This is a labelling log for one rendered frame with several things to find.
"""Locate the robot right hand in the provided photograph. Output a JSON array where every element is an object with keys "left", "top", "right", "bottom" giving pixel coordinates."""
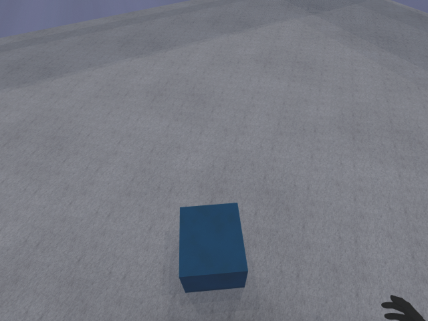
[{"left": 381, "top": 295, "right": 425, "bottom": 321}]

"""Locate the carton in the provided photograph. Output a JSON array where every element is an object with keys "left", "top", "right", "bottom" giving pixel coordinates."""
[{"left": 179, "top": 203, "right": 248, "bottom": 293}]

